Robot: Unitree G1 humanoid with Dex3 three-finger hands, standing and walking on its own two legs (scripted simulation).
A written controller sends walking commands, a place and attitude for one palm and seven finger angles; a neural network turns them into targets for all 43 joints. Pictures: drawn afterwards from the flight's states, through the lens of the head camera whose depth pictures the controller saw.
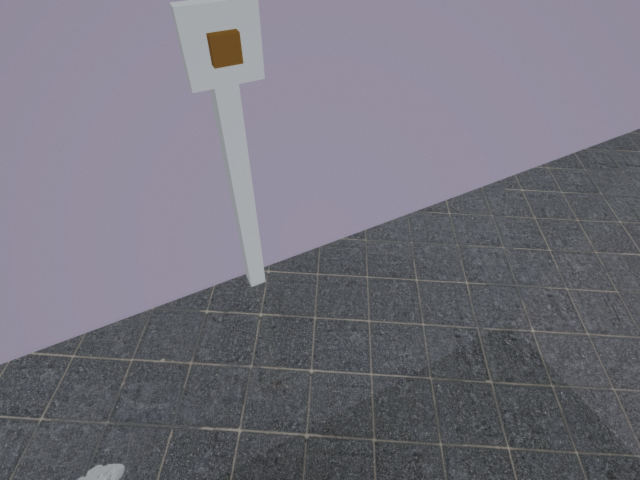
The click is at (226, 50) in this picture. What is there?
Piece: button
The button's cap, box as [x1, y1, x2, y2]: [206, 29, 242, 68]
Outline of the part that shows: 236,29 206,33 211,61 215,68 242,63 239,32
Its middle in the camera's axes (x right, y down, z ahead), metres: -0.21 -0.40 +0.82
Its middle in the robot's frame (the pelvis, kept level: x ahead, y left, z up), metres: +0.89 +0.26 +0.14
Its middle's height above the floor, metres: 0.91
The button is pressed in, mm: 0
